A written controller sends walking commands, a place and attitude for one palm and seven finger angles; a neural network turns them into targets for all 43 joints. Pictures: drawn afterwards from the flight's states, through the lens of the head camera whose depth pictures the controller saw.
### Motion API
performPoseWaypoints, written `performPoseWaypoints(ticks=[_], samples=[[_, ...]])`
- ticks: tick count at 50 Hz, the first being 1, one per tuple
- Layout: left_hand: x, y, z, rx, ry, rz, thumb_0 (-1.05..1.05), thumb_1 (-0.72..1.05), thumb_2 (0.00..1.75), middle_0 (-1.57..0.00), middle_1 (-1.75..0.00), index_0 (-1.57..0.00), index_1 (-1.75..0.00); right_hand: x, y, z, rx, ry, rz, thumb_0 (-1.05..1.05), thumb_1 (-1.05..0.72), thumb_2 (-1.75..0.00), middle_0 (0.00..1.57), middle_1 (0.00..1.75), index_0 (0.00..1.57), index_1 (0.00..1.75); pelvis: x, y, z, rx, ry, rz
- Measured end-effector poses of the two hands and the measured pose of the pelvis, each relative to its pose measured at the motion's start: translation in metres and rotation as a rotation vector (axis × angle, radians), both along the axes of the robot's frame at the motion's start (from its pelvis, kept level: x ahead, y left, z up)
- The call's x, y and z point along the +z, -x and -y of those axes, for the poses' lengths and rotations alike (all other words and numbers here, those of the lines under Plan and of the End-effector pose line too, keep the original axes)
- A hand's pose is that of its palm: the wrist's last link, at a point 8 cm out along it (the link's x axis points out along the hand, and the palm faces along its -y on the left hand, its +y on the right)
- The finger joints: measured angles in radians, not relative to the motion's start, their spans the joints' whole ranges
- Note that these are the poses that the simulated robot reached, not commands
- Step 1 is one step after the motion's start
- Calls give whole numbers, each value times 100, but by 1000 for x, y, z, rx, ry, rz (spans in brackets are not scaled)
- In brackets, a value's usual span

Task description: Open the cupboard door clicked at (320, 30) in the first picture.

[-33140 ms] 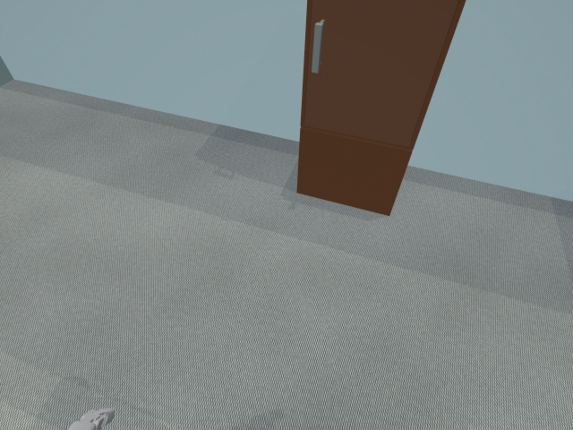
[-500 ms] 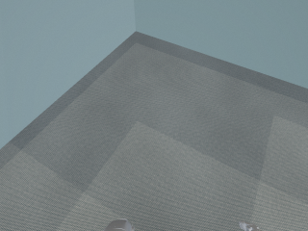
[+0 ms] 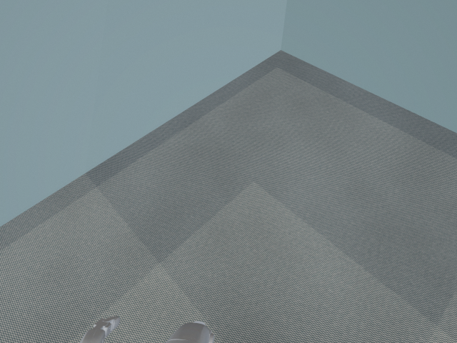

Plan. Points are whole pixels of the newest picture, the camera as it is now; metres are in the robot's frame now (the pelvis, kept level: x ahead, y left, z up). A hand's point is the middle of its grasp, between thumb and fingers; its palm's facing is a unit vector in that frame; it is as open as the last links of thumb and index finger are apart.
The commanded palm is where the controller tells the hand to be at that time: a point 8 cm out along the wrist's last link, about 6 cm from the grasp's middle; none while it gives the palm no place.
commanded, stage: turn to face it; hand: left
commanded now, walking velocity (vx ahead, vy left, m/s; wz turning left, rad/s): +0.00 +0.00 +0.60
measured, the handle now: out of the picture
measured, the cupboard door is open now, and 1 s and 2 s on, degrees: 46 46 46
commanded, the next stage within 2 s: none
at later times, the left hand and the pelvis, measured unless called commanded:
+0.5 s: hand out of the picture +0.04 +0.24 -0.16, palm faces +0.32 -0.91 -0.25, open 7.4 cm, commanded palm none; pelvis +0.02 +0.00 +0.01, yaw +17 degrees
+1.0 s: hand out of the picture -0.04 +0.17 -0.18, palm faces +0.60 -0.78 -0.20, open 7.4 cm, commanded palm none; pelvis +0.04 -0.02 -0.01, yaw +36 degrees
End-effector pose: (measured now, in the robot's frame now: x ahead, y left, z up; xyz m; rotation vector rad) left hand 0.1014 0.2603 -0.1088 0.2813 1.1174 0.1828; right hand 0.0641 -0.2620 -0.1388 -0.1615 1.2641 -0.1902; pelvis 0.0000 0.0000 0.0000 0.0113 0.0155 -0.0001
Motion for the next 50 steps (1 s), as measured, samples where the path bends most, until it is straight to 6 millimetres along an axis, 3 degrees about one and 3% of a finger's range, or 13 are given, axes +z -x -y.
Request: performPoseWaypoints(ticks=[4,8,13,16,22,27,33,39,44,50], samples=[[0,22,13,56,33,-43,1,90,90,-20,-30,-20,-30,10,-15,5,44,2,-18,0,-91,-90,20,30,20,30,9,-6,5,53,-19,1],[-10,45,19,115,78,-78,1,90,90,-20,-30,-20,-30,18,-43,-3,118,13,-6,0,-91,-90,20,30,20,30,10,-10,5,103,-28,1],[-36,79,6,214,127,-118,1,90,90,-20,-30,-20,-30,18,-90,-27,236,46,72,0,-91,-90,20,30,20,30,-5,-14,-9,172,0,4],[-45,92,-6,268,124,-153,1,90,90,-20,-30,-20,-30,22,-108,-41,290,60,118,0,-91,-90,20,30,20,30,-9,-13,-13,204,-1,9],[-27,87,-22,334,94,-96,1,91,90,-20,-30,-20,-30,30,-113,-52,353,61,106,0,-91,-90,20,30,20,30,3,-14,-10,269,21,8],[-10,75,-22,363,57,-25,1,91,90,-20,-30,-19,-29,24,-113,-47,387,35,64,0,-90,-90,20,30,20,30,7,-19,2,324,27,4],[-2,70,-3,401,-3,40,1,91,90,-20,-30,-19,-30,2,-125,-25,410,1,20,0,-90,-90,20,30,20,30,-3,-31,28,396,6,-9],[3,97,30,489,29,-5,1,90,90,-20,-30,-20,-30,9,-151,-20,480,6,-10,0,-91,-90,20,30,20,30,8,-38,35,492,-15,5],[-8,126,53,569,93,-52,1,90,90,-20,-30,-20,-30,21,-180,-41,570,16,11,0,-91,-90,20,30,20,30,11,-42,34,556,-30,4],[-39,179,59,692,164,-108,1,90,90,-20,-30,-20,-30,24,-219,-97,713,32,118,0,-91,-90,20,30,20,30,-5,-37,16,637,0,15]])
